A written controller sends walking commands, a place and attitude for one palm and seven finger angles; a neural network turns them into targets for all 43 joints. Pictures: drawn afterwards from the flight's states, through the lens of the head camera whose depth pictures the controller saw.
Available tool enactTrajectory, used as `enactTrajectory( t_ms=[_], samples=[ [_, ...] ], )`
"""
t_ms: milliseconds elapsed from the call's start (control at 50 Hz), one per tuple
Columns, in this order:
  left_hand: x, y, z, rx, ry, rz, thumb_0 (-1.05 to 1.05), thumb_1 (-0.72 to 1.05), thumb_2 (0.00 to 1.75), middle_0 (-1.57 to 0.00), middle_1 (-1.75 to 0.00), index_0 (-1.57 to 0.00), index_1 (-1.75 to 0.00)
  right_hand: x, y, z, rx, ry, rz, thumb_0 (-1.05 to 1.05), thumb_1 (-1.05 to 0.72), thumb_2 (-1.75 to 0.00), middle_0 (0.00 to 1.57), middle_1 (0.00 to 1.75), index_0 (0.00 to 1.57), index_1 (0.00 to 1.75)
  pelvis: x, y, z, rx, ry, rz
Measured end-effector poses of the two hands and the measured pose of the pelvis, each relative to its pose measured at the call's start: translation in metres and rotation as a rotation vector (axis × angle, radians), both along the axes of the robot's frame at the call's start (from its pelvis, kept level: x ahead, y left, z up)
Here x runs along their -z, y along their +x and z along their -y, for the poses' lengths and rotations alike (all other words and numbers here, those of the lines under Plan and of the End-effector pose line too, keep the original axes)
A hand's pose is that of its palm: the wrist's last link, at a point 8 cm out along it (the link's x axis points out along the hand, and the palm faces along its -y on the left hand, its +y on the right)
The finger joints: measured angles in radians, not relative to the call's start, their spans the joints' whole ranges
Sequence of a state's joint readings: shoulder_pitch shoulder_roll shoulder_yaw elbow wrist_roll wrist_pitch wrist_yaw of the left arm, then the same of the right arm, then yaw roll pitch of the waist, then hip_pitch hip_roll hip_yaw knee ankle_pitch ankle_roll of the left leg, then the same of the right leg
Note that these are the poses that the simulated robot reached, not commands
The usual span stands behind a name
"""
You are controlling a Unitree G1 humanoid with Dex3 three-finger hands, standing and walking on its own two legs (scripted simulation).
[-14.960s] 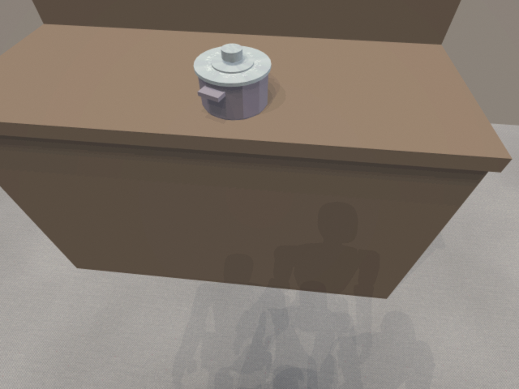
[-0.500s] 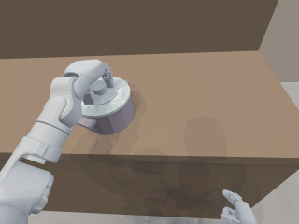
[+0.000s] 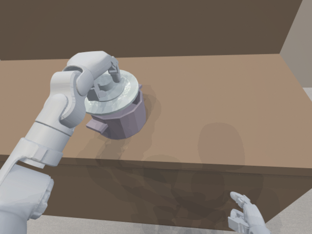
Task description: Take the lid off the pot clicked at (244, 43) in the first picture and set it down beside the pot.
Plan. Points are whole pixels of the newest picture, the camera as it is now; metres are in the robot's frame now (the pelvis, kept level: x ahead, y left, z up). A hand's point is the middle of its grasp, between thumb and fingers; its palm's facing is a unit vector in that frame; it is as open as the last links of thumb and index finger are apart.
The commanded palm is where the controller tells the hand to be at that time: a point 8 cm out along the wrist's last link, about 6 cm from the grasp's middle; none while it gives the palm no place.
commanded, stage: lift the lid straight up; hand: left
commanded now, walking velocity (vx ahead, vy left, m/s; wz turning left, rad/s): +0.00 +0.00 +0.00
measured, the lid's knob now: (104, 82) +0.44 +0.16 +0.19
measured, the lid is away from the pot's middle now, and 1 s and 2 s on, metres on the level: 0.01 0.01 0.05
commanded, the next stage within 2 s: move the lid sideways beside the pot in 1.48 s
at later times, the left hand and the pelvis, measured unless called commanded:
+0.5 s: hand (97, 68) +0.41 +0.15 +0.25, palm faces -0.10 -0.01 -0.99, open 7.7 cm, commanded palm +0.39 +0.16 +0.32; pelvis -0.01 +0.00 +0.00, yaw +0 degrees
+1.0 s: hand (91, 50) +0.42 +0.15 +0.29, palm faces -0.03 -0.02 -1.00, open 7.7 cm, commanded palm +0.38 +0.16 +0.36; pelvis +0.00 +0.00 +0.00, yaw +0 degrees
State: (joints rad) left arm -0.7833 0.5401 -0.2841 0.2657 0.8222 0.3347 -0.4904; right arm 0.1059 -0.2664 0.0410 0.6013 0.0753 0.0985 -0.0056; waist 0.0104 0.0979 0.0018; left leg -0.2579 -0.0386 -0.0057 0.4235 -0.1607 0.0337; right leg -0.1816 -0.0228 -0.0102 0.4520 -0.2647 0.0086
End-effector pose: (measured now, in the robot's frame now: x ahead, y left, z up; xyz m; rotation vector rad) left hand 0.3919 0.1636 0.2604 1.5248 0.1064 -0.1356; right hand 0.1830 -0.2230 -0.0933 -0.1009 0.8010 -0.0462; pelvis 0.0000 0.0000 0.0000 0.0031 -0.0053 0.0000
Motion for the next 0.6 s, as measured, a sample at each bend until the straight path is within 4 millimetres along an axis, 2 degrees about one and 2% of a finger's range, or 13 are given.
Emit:
enactTrajectory(
  t_ms=[240, 600],
  samples=[
    [-0.023, -0.004, 0.009, 0.014, 0.017, 0.043, -0.01, 0.13, 0.99, -0.78, -0.83, -0.75, -0.78, -0.001, 0.001, -0.005, -0.015, 0.007, 0.015, 0.02, -0.90, -0.90, 0.20, 0.30, 0.20, 0.30, 0.000, -0.004, 0.000, -0.002, 0.002, 0.003],
    [-0.049, 0.009, 0.015, -0.013, 0.032, 0.062, -0.02, 0.13, 0.99, -0.78, -0.83, -0.75, -0.78, 0.006, -0.020, 0.008, 0.022, -0.011, -0.019, 0.02, -0.90, -0.90, 0.20, 0.30, 0.20, 0.30, -0.001, -0.005, 0.001, 0.001, 0.004, 0.000]
  ],
)
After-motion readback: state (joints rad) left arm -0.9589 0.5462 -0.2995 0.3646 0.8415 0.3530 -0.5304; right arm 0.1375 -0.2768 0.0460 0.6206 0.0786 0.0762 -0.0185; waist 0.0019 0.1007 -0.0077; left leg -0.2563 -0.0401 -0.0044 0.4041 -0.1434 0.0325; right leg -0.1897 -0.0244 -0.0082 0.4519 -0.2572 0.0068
